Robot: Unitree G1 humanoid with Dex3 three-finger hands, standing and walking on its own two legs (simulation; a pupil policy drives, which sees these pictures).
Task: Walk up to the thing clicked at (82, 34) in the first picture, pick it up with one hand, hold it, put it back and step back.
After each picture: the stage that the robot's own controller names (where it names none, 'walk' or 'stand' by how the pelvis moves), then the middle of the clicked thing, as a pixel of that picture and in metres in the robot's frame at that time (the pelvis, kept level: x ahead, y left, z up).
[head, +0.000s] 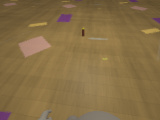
stand; (83, 32) +2.27 +0.25 -0.65
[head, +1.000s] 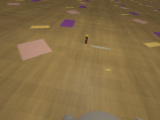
walk; (86, 39) +2.13 +0.09 -0.63
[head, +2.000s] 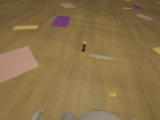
walk; (84, 47) +1.50 +0.06 -0.65
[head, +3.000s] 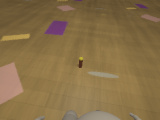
walk; (80, 62) +1.00 +0.13 -0.65
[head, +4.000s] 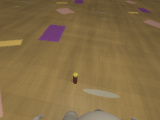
walk; (75, 78) +0.67 +0.15 -0.65
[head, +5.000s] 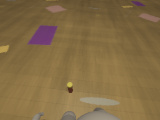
stand; (70, 87) +0.48 +0.21 -0.64
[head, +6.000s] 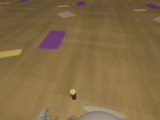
stand; (73, 94) +0.42 +0.21 -0.65
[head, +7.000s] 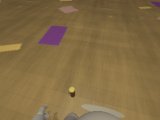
stand; (72, 92) +0.41 +0.20 -0.65
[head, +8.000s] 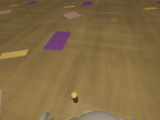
stand; (75, 98) +0.38 +0.21 -0.65
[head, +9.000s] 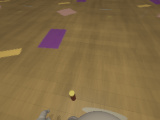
stand; (72, 96) +0.38 +0.22 -0.65
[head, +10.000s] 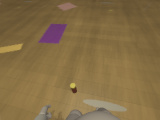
walk; (73, 88) +0.44 +0.23 -0.63
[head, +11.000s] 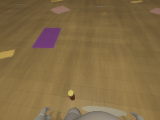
stand; (71, 95) +0.36 +0.23 -0.64
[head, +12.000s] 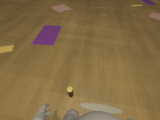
stand; (70, 92) +0.41 +0.21 -0.64
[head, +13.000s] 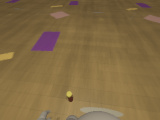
stand; (70, 97) +0.39 +0.24 -0.66
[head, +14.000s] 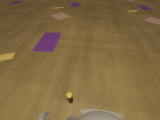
stand; (70, 98) +0.38 +0.23 -0.66
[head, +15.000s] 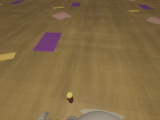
stand; (70, 98) +0.38 +0.23 -0.66
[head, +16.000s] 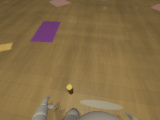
go down; (70, 89) +0.40 +0.23 -0.64
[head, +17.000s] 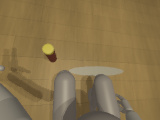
go down; (50, 54) +0.44 +0.30 -0.23
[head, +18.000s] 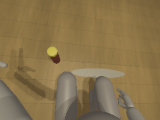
close in; (54, 56) +0.44 +0.30 -0.26
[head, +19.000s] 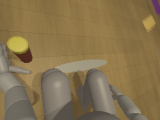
close in; (23, 52) +0.40 +0.35 -0.15
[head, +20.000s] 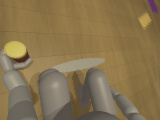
lift; (21, 56) +0.38 +0.34 -0.15
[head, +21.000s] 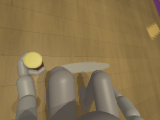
lift; (36, 63) +0.32 +0.31 -0.14
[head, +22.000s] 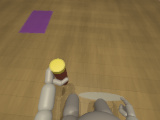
lift; (61, 74) +0.32 +0.19 +0.04
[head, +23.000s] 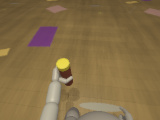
hold; (66, 74) +0.33 +0.17 +0.04
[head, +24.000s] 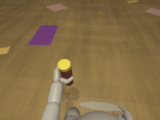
hold; (67, 74) +0.33 +0.17 +0.03
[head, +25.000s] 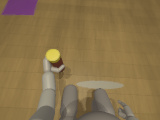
crouch; (57, 62) +0.40 +0.23 -0.04
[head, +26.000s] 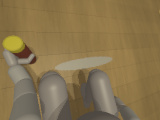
lower; (24, 53) +0.41 +0.34 -0.16
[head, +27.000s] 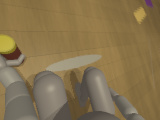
lower; (12, 53) +0.41 +0.35 -0.16
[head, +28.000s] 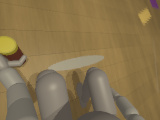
lower; (14, 54) +0.39 +0.36 -0.15
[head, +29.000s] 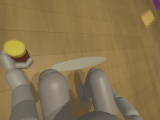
lower; (21, 56) +0.38 +0.34 -0.16
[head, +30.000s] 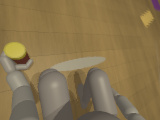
rest; (21, 58) +0.37 +0.34 -0.16
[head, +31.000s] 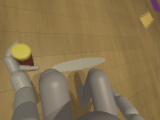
open; (25, 59) +0.37 +0.33 -0.16
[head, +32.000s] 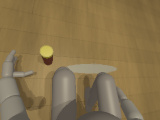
stand; (47, 57) +0.39 +0.30 -0.19
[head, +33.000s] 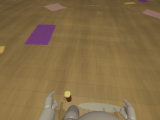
stand; (68, 96) +0.35 +0.21 -0.57
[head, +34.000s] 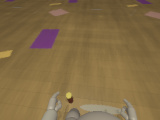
stand; (69, 98) +0.36 +0.23 -0.60
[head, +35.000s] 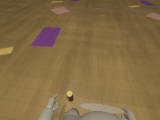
stand; (70, 96) +0.36 +0.22 -0.61
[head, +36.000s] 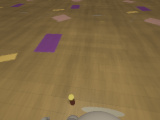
walk; (71, 100) +0.37 +0.21 -0.65
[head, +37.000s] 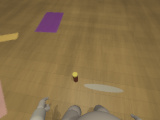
walk; (75, 77) +0.52 +0.20 -0.63
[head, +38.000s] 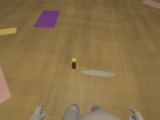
walk; (74, 64) +0.79 +0.23 -0.64
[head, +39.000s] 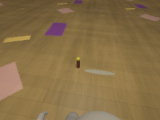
stand; (78, 63) +1.02 +0.22 -0.64
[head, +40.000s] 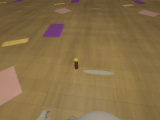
stand; (76, 64) +0.99 +0.25 -0.66
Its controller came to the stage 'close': yes
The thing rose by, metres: 0.68
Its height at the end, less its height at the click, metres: +0.00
